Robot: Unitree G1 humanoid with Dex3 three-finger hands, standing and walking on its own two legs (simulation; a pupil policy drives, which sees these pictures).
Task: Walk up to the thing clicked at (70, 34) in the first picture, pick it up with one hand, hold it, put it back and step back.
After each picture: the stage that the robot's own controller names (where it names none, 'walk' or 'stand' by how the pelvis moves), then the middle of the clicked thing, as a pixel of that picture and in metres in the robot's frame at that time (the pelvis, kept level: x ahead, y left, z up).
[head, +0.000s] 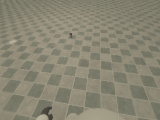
stand; (70, 35) +2.03 +0.57 -0.72
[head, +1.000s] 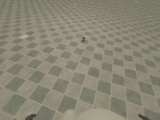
walk; (83, 39) +1.93 +0.18 -0.70
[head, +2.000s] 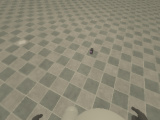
walk; (91, 51) +1.31 -0.04 -0.70
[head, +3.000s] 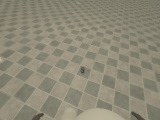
walk; (82, 69) +0.84 +0.06 -0.71
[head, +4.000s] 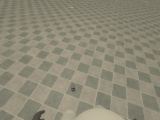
walk; (72, 87) +0.53 +0.17 -0.71
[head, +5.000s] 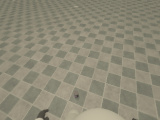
stand; (76, 94) +0.41 +0.18 -0.71
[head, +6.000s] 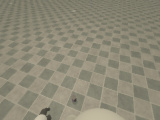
stand; (73, 98) +0.39 +0.18 -0.72
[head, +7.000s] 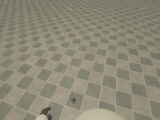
stand; (72, 98) +0.37 +0.20 -0.72
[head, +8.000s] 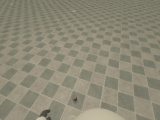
stand; (74, 97) +0.40 +0.18 -0.73
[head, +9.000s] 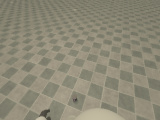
stand; (74, 98) +0.39 +0.18 -0.73
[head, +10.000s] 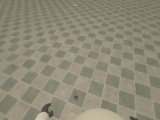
go down; (75, 95) +0.39 +0.17 -0.72
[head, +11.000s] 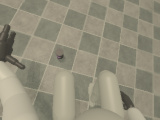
go down; (59, 54) +0.48 +0.21 -0.30
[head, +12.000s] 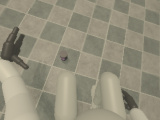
close in; (63, 55) +0.48 +0.21 -0.31
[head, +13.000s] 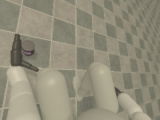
close in; (28, 48) +0.47 +0.27 -0.23
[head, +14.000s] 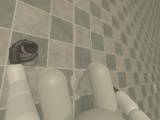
close; (28, 48) +0.45 +0.26 -0.23
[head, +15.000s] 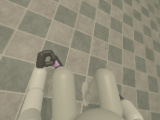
lift; (56, 63) +0.39 +0.19 -0.30
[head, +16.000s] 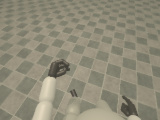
hold; (74, 94) +0.33 +0.15 -0.63
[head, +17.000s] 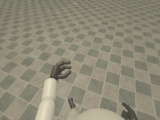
go down; (71, 103) +0.28 +0.20 -0.70
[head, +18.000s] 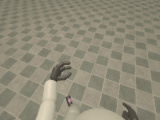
stand; (69, 100) +0.28 +0.23 -0.69
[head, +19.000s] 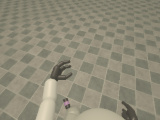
stand; (66, 103) +0.25 +0.25 -0.69
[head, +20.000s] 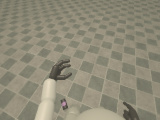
stand; (64, 103) +0.24 +0.28 -0.68
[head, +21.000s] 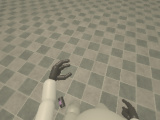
stand; (61, 102) +0.23 +0.31 -0.66
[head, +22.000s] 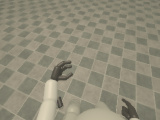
stand; (59, 102) +0.22 +0.33 -0.66
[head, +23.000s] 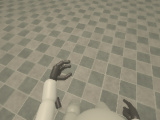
stand; (57, 102) +0.20 +0.35 -0.66
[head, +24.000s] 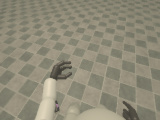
stand; (55, 106) +0.18 +0.38 -0.67
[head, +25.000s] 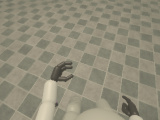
stand; (54, 101) +0.18 +0.39 -0.63
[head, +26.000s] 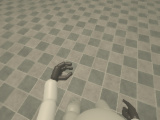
stand; (52, 103) +0.16 +0.42 -0.65
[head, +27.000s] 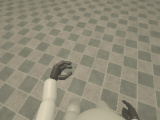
hold; (51, 105) +0.15 +0.43 -0.65
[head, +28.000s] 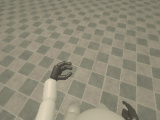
hold; (49, 108) +0.13 +0.45 -0.67
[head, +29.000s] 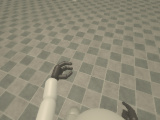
stand; (48, 114) +0.12 +0.46 -0.70
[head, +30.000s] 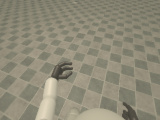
stand; (47, 115) +0.12 +0.47 -0.70
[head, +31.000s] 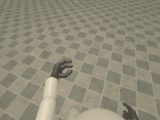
close; (47, 114) +0.12 +0.48 -0.70
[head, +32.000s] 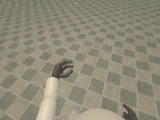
stand; (47, 115) +0.12 +0.48 -0.70
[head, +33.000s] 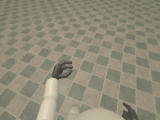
stand; (47, 112) +0.12 +0.48 -0.69
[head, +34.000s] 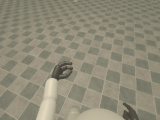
close; (47, 113) +0.12 +0.47 -0.70
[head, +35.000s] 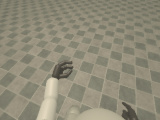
stand; (47, 112) +0.12 +0.47 -0.69
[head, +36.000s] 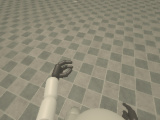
stand; (48, 113) +0.12 +0.47 -0.70
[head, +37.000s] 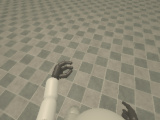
stand; (48, 112) +0.13 +0.46 -0.70
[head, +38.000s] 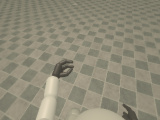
close; (50, 114) +0.13 +0.45 -0.70
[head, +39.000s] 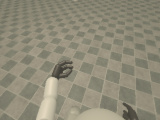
close; (50, 112) +0.14 +0.44 -0.70
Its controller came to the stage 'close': yes
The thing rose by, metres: 0.01
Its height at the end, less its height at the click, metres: -0.02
